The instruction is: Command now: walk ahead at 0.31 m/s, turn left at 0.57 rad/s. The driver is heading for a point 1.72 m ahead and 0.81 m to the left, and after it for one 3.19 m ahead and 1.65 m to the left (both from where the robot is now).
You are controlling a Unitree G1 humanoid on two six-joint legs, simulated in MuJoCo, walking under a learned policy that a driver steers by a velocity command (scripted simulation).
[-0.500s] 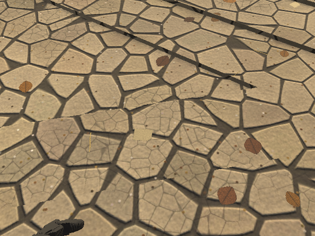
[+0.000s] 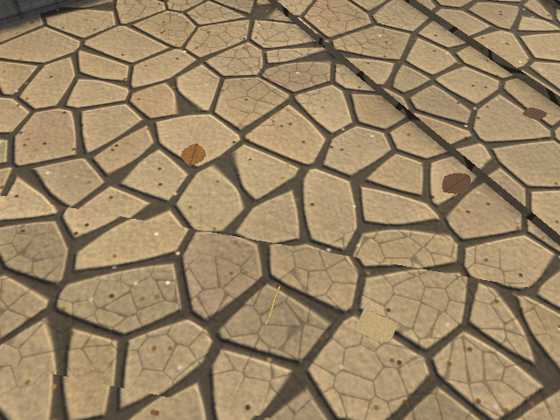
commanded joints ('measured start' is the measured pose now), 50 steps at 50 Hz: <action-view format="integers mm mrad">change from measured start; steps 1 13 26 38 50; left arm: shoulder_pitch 41 -177 -261 -201 -140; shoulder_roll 34 92 113 139 114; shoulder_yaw -13 -8 -10 -3 -3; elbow -113 -209 -284 -310 -276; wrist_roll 60 40 27 50 25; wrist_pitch -33 13 -15 52 70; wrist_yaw -18 25 -11 18 -6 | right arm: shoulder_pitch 272 137 99 124 241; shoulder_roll -311 -189 -181 -123 -240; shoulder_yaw -81 -42 -28 -21 -62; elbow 10 -82 -159 -210 -204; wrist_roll -14 8 13 18 2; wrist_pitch -1 20 74 100 94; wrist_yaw -34 -81 -110 -87 -60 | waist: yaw -45 -29 -19 -28 -48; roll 301 32 106 -204 63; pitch -281 -191 -118 -120 -118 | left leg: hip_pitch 824 310 320 -127 419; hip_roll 239 100 33 -60 104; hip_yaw -430 -306 -540 -69 -237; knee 132 -95 37 595 -144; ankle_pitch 980 567 296 -395 55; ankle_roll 254 127 61 -201 20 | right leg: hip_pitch -676 -646 -448 -148 -458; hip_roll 92 45 132 -152 -75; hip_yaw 161 391 412 449 174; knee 852 344 -115 -303 98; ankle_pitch -234 294 322 661 192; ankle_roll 9 1 -51 -310 -76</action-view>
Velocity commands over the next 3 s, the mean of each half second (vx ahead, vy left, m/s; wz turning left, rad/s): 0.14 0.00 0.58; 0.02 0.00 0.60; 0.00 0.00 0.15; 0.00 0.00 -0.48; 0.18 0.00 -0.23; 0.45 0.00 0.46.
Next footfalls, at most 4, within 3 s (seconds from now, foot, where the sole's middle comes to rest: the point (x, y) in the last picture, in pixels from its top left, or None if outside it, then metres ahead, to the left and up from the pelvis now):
0.56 right None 0.32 -0.07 -0.77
1.00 left None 0.15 0.13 -0.77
1.38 right None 0.31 -0.05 -0.77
1.94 right None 0.28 -0.09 -0.77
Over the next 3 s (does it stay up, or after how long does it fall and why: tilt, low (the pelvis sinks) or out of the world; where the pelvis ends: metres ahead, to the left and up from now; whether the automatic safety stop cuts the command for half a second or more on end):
stays up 0.51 0.08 -0.04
